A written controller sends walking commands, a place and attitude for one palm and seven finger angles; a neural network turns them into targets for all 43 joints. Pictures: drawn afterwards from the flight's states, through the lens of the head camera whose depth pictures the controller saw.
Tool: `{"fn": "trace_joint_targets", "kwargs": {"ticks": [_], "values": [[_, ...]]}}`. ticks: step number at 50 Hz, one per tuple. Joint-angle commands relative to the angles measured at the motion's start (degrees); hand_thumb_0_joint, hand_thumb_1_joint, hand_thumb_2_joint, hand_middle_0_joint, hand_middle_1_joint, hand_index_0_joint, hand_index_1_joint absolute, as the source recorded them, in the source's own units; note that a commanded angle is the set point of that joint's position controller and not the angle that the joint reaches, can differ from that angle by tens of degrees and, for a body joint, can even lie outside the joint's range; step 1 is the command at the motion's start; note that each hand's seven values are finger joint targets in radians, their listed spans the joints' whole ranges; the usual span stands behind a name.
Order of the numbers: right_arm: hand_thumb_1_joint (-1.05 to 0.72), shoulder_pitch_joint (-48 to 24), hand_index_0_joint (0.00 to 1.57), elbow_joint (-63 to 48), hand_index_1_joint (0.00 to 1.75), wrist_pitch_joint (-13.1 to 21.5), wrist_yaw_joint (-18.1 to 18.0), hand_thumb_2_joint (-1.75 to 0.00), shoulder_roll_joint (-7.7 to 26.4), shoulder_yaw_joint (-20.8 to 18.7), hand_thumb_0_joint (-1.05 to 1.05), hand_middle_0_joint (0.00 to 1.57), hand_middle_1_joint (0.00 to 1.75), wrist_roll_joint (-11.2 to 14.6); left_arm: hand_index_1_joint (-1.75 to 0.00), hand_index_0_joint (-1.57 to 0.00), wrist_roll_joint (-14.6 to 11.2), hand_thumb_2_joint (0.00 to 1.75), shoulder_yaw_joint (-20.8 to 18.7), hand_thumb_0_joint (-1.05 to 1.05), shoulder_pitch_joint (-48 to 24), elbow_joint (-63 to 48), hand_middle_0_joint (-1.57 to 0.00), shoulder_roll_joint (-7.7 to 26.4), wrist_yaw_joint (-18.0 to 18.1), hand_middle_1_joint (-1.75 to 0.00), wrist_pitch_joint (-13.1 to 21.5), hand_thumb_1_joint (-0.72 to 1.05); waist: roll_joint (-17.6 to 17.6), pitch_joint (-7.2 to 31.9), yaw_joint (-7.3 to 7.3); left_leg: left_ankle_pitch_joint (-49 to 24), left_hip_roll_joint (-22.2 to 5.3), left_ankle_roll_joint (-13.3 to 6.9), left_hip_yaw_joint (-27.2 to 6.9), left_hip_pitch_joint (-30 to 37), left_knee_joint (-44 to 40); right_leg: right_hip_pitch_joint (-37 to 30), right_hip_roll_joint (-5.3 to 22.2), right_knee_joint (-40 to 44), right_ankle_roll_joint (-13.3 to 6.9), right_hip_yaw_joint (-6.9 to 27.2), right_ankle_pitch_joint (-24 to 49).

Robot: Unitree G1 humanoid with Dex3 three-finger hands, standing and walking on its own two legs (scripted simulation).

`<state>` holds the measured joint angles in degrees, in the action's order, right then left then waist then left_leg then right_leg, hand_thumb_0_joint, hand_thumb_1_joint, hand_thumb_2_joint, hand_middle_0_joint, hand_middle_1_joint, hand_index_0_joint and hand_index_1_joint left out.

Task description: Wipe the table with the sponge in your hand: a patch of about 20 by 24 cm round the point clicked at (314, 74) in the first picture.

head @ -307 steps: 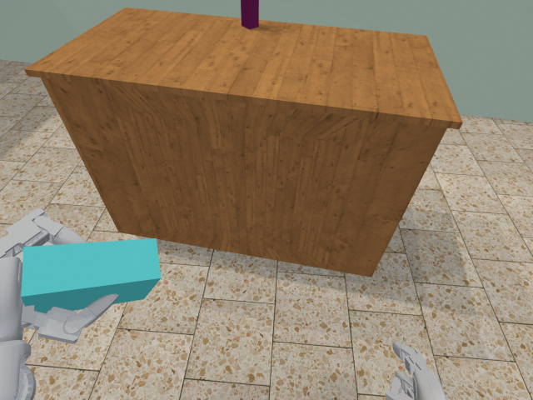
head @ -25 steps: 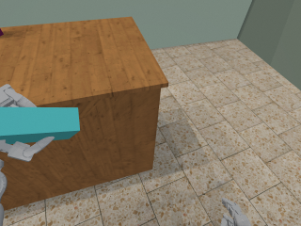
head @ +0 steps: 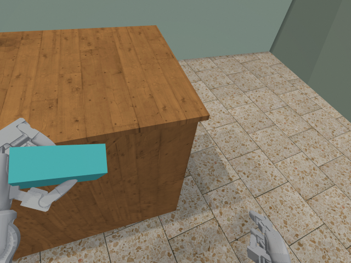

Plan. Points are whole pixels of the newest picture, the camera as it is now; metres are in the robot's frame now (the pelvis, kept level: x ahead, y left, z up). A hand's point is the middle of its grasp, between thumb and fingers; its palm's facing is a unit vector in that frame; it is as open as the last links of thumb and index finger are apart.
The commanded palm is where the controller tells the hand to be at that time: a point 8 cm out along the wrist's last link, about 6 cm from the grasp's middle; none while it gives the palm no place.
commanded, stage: shuffle to correct the standing spot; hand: left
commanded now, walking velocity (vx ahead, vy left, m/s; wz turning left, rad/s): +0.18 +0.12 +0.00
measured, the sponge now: (75, 165) +0.23 +0.21 +0.15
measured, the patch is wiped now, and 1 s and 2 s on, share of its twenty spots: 0.00 0.00 0.00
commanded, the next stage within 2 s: come to a stop and stand still in 0.74 s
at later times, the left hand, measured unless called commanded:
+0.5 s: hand (51, 118) +0.31 +0.27 +0.18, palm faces +0.35 -0.85 -0.39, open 9.2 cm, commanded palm +0.24 +0.31 +0.18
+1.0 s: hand (28, 95) +0.36 +0.34 +0.18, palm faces +0.44 -0.81 -0.40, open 9.2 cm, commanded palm +0.29 +0.37 +0.18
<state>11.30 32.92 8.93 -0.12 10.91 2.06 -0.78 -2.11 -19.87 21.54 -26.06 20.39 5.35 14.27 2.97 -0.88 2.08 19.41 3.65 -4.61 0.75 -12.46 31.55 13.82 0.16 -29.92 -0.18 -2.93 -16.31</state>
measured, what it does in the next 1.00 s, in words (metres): walks ahead: left foot, then right foot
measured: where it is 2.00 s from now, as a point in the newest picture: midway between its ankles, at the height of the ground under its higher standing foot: outside the picture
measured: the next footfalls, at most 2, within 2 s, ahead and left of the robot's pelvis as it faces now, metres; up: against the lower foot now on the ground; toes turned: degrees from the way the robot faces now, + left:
left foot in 0.32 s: +0.09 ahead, +0.11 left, +0.00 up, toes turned -1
right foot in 0.62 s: +0.17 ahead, -0.03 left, +0.00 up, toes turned +0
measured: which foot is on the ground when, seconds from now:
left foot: down 0.00-0.22, up 0.24-0.30, down 0.32-0.62, up 0.64-0.88, down 0.90-1.00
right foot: down 0.00-0.32, up 0.34-0.60, down 0.62-1.00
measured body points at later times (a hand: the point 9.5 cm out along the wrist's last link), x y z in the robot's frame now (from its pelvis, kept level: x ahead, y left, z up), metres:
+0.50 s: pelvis +0.07 +0.04 +0.00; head +0.10 +0.06 +0.44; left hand +0.28 +0.32 +0.20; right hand +0.22 -0.18 -0.09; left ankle +0.05 +0.11 -0.73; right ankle +0.06 -0.07 -0.67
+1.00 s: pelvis +0.13 +0.09 -0.02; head +0.16 +0.11 +0.43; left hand +0.33 +0.38 +0.20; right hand +0.32 -0.14 -0.08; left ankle +0.19 +0.24 -0.73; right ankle +0.13 -0.05 -0.73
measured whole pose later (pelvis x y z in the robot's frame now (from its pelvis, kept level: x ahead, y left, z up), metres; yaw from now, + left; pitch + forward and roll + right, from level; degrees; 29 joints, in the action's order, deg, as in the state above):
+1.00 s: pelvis +0.13 +0.09 -0.02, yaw +0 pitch -3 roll +1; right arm 9.9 33.8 6.7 -3.0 10.8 -1.6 0.6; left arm -1.8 -24.1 21.4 -29.9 23.5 7.4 12.8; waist 3.4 -5.2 0.7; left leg 15.4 -3.0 1.8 2.7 -20.2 38.2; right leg 17.2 4.8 -44.1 0.9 -1.8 -24.8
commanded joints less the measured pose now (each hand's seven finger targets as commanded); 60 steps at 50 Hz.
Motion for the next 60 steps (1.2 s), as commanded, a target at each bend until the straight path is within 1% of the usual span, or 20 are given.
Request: {"fn": "trace_joint_targets", "kwargs": {"ticks": [1, 8, 10, 11, 12, 14, 16, 18, 20, 24, 28, 29, 31, 33, 37, 42, 45, 48, 56, 60], "values": [[-0.9, -3.57, 0.2, -9.42, 0.3, 0.92, -0.85, -0.9, 8.27, -3.96, 0.0, 0.2, 0.3, 0.62, -1.6, -1.2, -0.36, 1.3, -6.26, 0.0, -5.94, -13.2, -1.2, 10.34, 1.1, -1.6, 3.2, 0.1, -9.99, 6.5, -1.58, -22.21, -8.88, 2.57, -9.85, -0.58, -5.89, -3.8, 1.32, -5.17, -2.81, 1.59, 11.16], [-0.9, -3.35, 0.2, -10.12, 0.3, -0.5, 0.22, -0.9, 8.2, -4.72, 0.0, 0.2, 0.3, 1.56, -1.6, -1.2, -1.21, 1.3, -8.53, 0.0, -1.35, -14.94, -1.2, 11.55, 1.55, -1.6, 2.92, 0.1, -2.03, 11.15, -0.58, -33.03, -4.59, 6.14, -3.23, -9.19, 12.79, -16.28, 7.28, -5.17, -8.21, 8.78, 24.41], [-0.9, -3.91, 0.2, -10.07, 0.3, -0.69, 0.6, -0.9, 8.29, -5.51, 0.0, 0.2, 0.3, 1.9, -1.6, -1.2, -1.52, 1.3, -9.82, 0.0, -2.57, -16.61, -1.2, 12.56, 2.26, -1.6, 3.93, 0.1, 6.64, 9.29, 0.39, -6.61, -1.15, 6.15, -0.44, -23.48, 27.06, -22.82, 18.46, -1.11, -15.93, 22.88, 29.91], [-0.9, -4.54, 0.2, -9.34, 0.3, -0.84, 0.95, -0.9, 7.86, -5.02, 0.0, 0.2, 0.3, 1.79, -1.6, -1.2, -1.64, 1.3, -10.67, 0.0, -2.55, -16.6, -1.2, 12.74, 2.73, -1.6, 4.6, 0.1, 7.1, 5.7, 1.12, 12.39, -5.86, 3.86, -8.02, -27.58, 27.18, -19.87, 23.48, -0.34, -16.23, 27.29, 28.47], [-0.9, -4.37, 0.2, -8.54, 0.3, -1.62, 0.93, -0.9, 7.48, -4.6, 0.0, 0.2, 0.3, 1.58, -1.6, -1.2, -1.29, 1.3, -10.37, 0.0, -2.38, -16.57, -1.2, 12.22, 2.89, -1.6, 4.57, 0.1, 4.21, 2.98, 0.56, 15.55, -9.18, 2.31, -10.91, -24.96, 22.43, -14.03, 23.22, -1.16, -13.46, 25.06, 24.52], [-0.9, -2.57, 0.2, -7.16, 0.3, -2.51, 0.66, -0.9, 6.05, -3.84, 0.0, 0.2, 0.3, 1.37, -1.6, -1.2, -0.48, 1.3, -8.6, 0.0, -7.04, -19.71, -1.2, 11.29, 2.58, -1.6, 4.06, 0.1, -8.01, 6.26, -4.08, -3.79, -4.52, 2.75, -1.44, -0.98, 1.0, 2.32, 11.32, -11.14, -6.42, 9.48, 13.87], [-0.9, -3.93, 0.2, -8.77, 0.3, -0.71, -0.08, -0.9, 8.5, -5.75, 0.0, 0.2, 0.3, 1.27, -1.6, -1.2, -0.25, 1.3, -8.25, 0.0, -9.14, -21.94, -1.2, 11.37, 2.4, -1.6, 4.76, 0.1, -27.94, 7.99, -3.59, -15.31, -17.65, -4.64, -25.03, 12.48, -12.12, 19.91, -2.99, -35.42, -0.49, 0.42, -16.46], [-0.9, -4.12, 0.2, -8.9, 0.3, 0.08, 0.11, -0.9, 7.46, -5.44, 0.0, 0.2, 0.3, 0.68, -1.6, -1.2, -0.51, 1.3, -8.79, 0.0, -9.69, -19.0, -1.2, 12.56, 1.93, -1.6, 4.02, 0.1, -15.81, 5.0, -3.78, -25.33, -20.86, -6.77, -32.43, 12.23, -12.43, 26.1, -1.23, -46.03, -1.26, 4.71, -15.88], [-0.9, -2.8, 0.2, -7.58, 0.3, 0.18, 0.1, -0.9, 7.81, -6.05, 0.0, 0.2, 0.3, 0.95, -1.6, -1.2, 0.28, 1.3, -8.48, 0.0, -6.02, -16.45, -1.2, 11.43, 1.65, -1.6, 3.62, 0.1, -7.53, 4.45, -3.52, -32.2, -19.08, -7.53, -23.34, 13.73, -9.01, 28.31, 0.75, -44.53, -1.18, 4.03, -12.04], [-0.9, -2.85, 0.2, -8.16, 0.3, 0.39, 0.23, -0.9, 7.52, -5.17, 0.0, 0.2, 0.3, 1.37, -1.6, -1.2, -0.03, 1.3, -8.74, 0.0, 2.57, -18.07, -1.2, 10.43, 1.44, -1.6, 3.02, 0.1, -13.69, 5.86, -2.13, -31.36, -13.55, -4.48, -10.08, 6.42, -9.16, 15.6, 1.22, -23.06, -1.34, -1.74, -3.72], [-0.9, -3.02, 0.2, -9.14, 0.3, -0.57, -0.74, -0.9, 7.41, -4.01, 0.0, 0.2, 0.3, 1.4, -1.6, -1.2, -0.73, 1.3, -10.9, 0.0, 6.52, -14.35, -1.2, 11.92, 2.03, -1.6, 2.25, 0.1, -9.83, 8.63, -1.5, -28.63, -10.88, 0.24, -4.44, -5.55, -0.26, -9.15, -1.24, -0.49, -1.53, -7.15, 6.19], [-0.9, -3.5, 0.2, -9.36, 0.3, -0.77, -0.95, -0.9, 7.82, -4.31, 0.0, 0.2, 0.3, 1.55, -1.6, -1.2, -0.73, 1.3, -12.06, 0.0, 6.06, -13.52, -1.2, 12.76, 2.17, -1.6, 2.38, 0.1, -5.91, 10.35, -0.62, -23.66, -9.75, 1.31, -3.16, -12.96, 7.51, -19.64, 0.79, 2.44, -2.69, -4.37, 9.68], [-0.9, -3.05, 0.2, -9.43, 0.3, -0.7, -0.88, -0.9, 8.38, -5.63, 0.0, 0.2, 0.3, 1.06, -1.6, -1.2, -1.38, 1.3, -15.69, 0.0, 3.91, -10.18, -1.2, 15.75, 2.46, -1.6, 3.37, 0.1, 9.94, 12.87, -1.27, 7.73, -2.06, 2.97, -1.09, -30.86, 38.75, -25.01, 25.0, 9.25, -13.95, 31.0, 11.78], [-0.9, -2.28, 0.2, -7.83, 0.3, -1.8, 0.46, -0.9, 9.36, -6.66, 0.0, 0.2, 0.3, 1.19, -1.6, -1.2, -1.64, 1.3, -14.78, 0.0, 0.37, -14.3, -1.2, 15.12, 2.31, -1.6, 3.74, 0.1, 3.68, 8.05, -1.15, 8.41, -6.17, 4.24, -8.9, -31.65, 48.11, -13.6, 28.18, 11.49, -16.42, 36.98, 4.46], [-0.9, -3.63, 0.2, -6.35, 0.3, -2.84, 0.06, -0.9, 6.63, -4.4, 0.0, 0.2, 0.3, 0.87, -1.6, -1.2, 0.05, 1.3, -9.74, 0.0, 0.09, -14.6, -1.2, 11.26, 2.55, -1.6, 3.6, 0.1, 1.26, 3.4, -2.37, -1.49, -10.48, 4.66, -3.64, -17.74, 30.17, 5.05, 18.66, 9.76, -9.09, 9.56, 10.12], [-0.9, -4.42, 0.2, -6.71, 0.3, -0.65, -2.33, -0.9, 5.55, -4.89, 0.0, 0.2, 0.3, 0.53, -1.6, -1.2, 0.28, 1.3, -9.39, 0.0, -2.98, -18.15, -1.2, 12.39, 4.07, -1.6, 2.21, 0.1, 0.69, 4.21, -1.41, -6.68, -3.57, 4.6, 8.57, -0.06, 3.78, 5.44, 14.38, 5.03, -5.12, 4.73, 1.24], [-0.9, -3.83, 0.2, -8.04, 0.3, -0.07, -3.35, -0.9, 7.27, -5.46, 0.0, 0.2, 0.3, 1.63, -1.6, -1.2, 0.0, 1.3, -9.96, 0.0, -3.74, -18.51, -1.2, 11.7, 4.1, -1.6, 2.27, 0.1, -10.36, 5.75, -1.64, -17.06, -11.03, 1.93, -4.29, 1.98, -4.02, 5.68, 4.43, -10.29, 0.35, -1.63, 2.74], [-0.9, -4.26, 0.2, -7.77, 0.3, 0.94, -3.01, -0.9, 6.47, -4.98, 0.0, 0.2, 0.3, 1.47, -1.6, -1.2, -0.44, 1.3, -10.6, 0.0, -4.23, -16.34, -1.2, 11.68, 3.11, -1.6, 2.02, 0.1, -19.73, 5.54, -1.69, -29.6, -17.3, -1.48, -12.83, 0.19, -10.67, 5.37, 0.01, -18.45, 1.13, -0.89, -11.22], [-0.9, -2.92, 0.2, -7.95, 0.3, 1.32, -1.22, -0.9, 5.84, -4.29, 0.0, 0.2, 0.3, 1.58, -1.6, -1.2, -0.95, 1.3, -7.24, 0.0, -0.21, -15.58, -1.2, 8.62, 2.32, -1.6, -0.66, 0.1, -2.24, 8.25, -1.75, -17.3, -8.21, 6.23, 1.73, 0.04, -2.38, -2.87, 1.45, 5.01, -0.78, 4.81, 16.68], [-0.9, -4.11, 0.2, -7.4, 0.3, 0.54, -2.5, -0.9, 5.36, -3.47, 0.0, 0.2, 0.3, 1.21, -1.6, -1.2, -1.1, 1.3, -7.12, 0.0, -3.18, -13.98, -1.2, 9.13, 2.73, -1.6, -1.9, 0.1, -7.98, 9.22, -1.5, -16.01, -8.68, 5.86, 1.49, 2.71, -6.47, -2.46, 0.19, 5.18, 0.57, 2.91, 13.67]]}}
